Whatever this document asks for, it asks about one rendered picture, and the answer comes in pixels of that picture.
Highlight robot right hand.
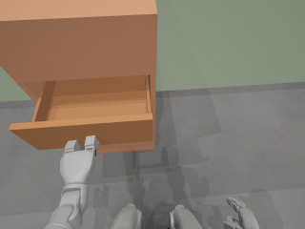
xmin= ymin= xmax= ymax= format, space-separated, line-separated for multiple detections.
xmin=223 ymin=197 xmax=260 ymax=229

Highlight robot shin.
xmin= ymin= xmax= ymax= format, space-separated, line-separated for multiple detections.
xmin=174 ymin=204 xmax=185 ymax=210
xmin=127 ymin=203 xmax=136 ymax=208

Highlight left robot shin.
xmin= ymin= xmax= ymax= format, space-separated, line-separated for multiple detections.
xmin=127 ymin=203 xmax=136 ymax=208

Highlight drawer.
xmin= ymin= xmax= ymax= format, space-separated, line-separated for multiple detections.
xmin=9 ymin=74 xmax=153 ymax=150

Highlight left robot forearm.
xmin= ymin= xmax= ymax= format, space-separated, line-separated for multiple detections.
xmin=44 ymin=182 xmax=89 ymax=229

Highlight right robot shin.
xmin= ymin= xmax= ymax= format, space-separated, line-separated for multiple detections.
xmin=174 ymin=204 xmax=185 ymax=210

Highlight cabinet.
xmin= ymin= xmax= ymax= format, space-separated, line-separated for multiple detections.
xmin=0 ymin=0 xmax=158 ymax=155

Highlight robot left hand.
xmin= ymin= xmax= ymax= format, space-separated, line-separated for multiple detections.
xmin=59 ymin=135 xmax=100 ymax=185

